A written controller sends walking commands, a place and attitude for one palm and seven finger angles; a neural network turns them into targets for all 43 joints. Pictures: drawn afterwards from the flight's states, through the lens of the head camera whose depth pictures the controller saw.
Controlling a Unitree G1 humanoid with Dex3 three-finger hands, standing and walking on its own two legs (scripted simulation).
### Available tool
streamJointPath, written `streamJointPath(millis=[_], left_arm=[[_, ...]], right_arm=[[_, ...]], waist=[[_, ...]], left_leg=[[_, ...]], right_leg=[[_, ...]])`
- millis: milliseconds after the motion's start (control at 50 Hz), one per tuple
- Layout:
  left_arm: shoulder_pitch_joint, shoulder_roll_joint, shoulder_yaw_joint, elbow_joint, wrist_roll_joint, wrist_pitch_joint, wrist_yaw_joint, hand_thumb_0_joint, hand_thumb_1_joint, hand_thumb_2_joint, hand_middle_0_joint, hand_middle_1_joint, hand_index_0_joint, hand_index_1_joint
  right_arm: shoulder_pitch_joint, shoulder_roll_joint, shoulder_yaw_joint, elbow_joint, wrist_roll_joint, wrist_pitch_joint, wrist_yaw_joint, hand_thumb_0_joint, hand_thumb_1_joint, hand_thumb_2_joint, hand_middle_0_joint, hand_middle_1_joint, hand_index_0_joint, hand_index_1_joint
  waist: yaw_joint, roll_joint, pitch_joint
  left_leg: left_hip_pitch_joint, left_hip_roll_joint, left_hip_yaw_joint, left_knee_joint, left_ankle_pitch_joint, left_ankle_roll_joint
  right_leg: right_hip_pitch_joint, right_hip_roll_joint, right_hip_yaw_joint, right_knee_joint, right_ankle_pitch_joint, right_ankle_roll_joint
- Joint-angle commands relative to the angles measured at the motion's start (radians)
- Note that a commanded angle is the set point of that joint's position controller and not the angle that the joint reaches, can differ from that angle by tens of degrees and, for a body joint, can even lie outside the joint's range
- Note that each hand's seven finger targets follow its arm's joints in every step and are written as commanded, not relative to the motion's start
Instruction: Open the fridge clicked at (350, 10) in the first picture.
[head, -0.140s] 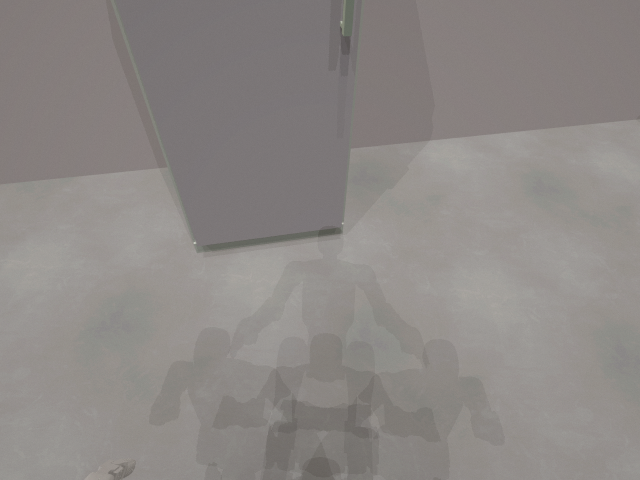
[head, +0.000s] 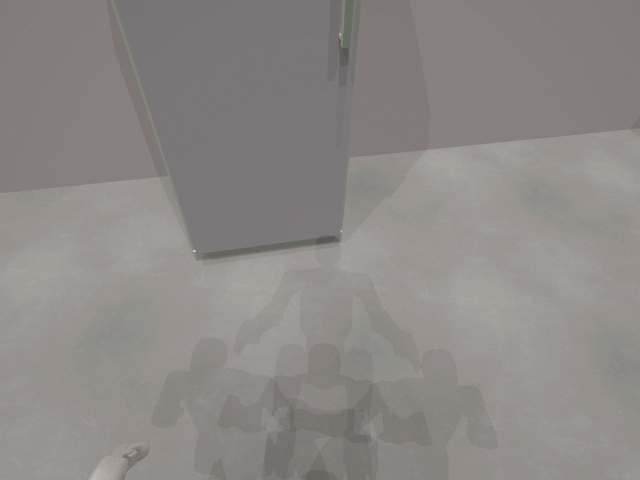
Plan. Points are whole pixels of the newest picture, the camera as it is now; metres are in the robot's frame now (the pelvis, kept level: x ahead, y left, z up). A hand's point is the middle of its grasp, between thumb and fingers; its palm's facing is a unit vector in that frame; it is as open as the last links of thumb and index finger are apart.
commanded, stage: stand and wait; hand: right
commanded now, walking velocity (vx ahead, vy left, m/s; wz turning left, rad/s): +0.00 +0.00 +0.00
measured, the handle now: out of the picture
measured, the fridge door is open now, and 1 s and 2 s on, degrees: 0 0 0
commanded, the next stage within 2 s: look at it before walking up in 0.70 s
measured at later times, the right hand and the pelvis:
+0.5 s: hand out of the picture +0.05 -0.23 -0.15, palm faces -0.03 +0.94 -0.35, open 7.4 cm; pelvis -0.02 +0.02 +0.01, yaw +0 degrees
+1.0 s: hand out of the picture +0.05 -0.22 -0.15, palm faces -0.04 +0.94 -0.33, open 7.4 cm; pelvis -0.03 +0.02 +0.01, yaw +0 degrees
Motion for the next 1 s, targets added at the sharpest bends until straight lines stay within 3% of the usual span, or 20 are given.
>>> streamJointPath(millis=[0, 180, 560, 760, 900, 980], left_arm=[[-0.049, 0.211, 0.053, -0.054, -0.001, -0.025, 0.019, 0.0, 0.9, 0.9, -0.2, -0.3, -0.2, -0.3], [-0.048, 0.204, 0.05, -0.027, -0.003, -0.026, 0.02, 0.0, 0.9, 0.9, -0.2, -0.3, -0.2, -0.3], [-0.016, 0.212, 0.041, 0.043, -0.008, -0.021, 0.016, 0.0, 0.9, 0.9, -0.2, -0.3, -0.2, -0.3], [0.0, 0.212, 0.039, 0.053, -0.007, -0.025, 0.014, 0.0, 0.9, 0.9, -0.2, -0.3, -0.2, -0.3], [-0.002, 0.208, 0.04, 0.052, -0.007, -0.024, 0.014, 0.0, 0.9, 0.9, -0.2, -0.3, -0.2, -0.3], [0.001, 0.209, 0.041, 0.053, -0.007, -0.025, 0.015, 0.0, 0.9, 0.9, -0.2, -0.3, -0.2, -0.3]], right_arm=[[-0.037, -0.201, -0.054, -0.063, 0.0, -0.02, -0.012, 0.0, -0.9, -0.9, 0.2, 0.3, 0.2, 0.3], [-0.024, -0.198, -0.057, -0.041, 0.0, -0.026, -0.01, 0.0, -0.9, -0.9, 0.2, 0.3, 0.2, 0.3], [-0.014, -0.204, -0.051, 0.02, 0.002, -0.027, -0.005, 0.0, -0.9, -0.9, 0.2, 0.3, 0.2, 0.3], [-0.014, -0.201, -0.052, 0.019, 0.001, -0.029, -0.005, 0.0, -0.9, -0.9, 0.2, 0.3, 0.2, 0.3], [-0.016, -0.199, -0.051, 0.02, -0.001, -0.028, -0.004, 0.0, -0.9, -0.9, 0.2, 0.3, 0.2, 0.3], [-0.013, -0.197, -0.052, 0.02, -0.001, -0.03, -0.004, 0.0, -0.9, -0.9, 0.2, 0.3, 0.2, 0.3]], waist=[[0.0, 0.008, -0.061], [0.0, 0.007, -0.075], [-0.002, 0.018, -0.013], [-0.001, 0.015, -0.03], [-0.001, 0.018, -0.006], [0.0, 0.008, -0.031]], left_leg=[[0.013, 0.083, -0.049, -0.06, 0.308, 0.06], [0.029, 0.09, -0.065, -0.092, 0.314, 0.064], [-0.005, 0.091, -0.092, -0.171, 0.144, 0.064], [-0.001, 0.089, -0.096, -0.176, 0.137, 0.064], [-0.019, 0.086, -0.097, -0.183, 0.115, 0.061], [-0.007, 0.086, -0.095, -0.177, 0.145, 0.062]], right_leg=[[0.017, -0.133, 0.09, -0.088, 0.334, -0.018], [0.032, -0.135, 0.089, -0.1, 0.309, -0.011], [0.004, -0.138, 0.101, -0.157, 0.158, -0.003], [0.003, -0.141, 0.106, -0.159, 0.165, -0.001], [-0.004, -0.14, 0.109, -0.166, 0.148, 0.0], [0.01, -0.143, 0.107, -0.162, 0.17, 0.0]])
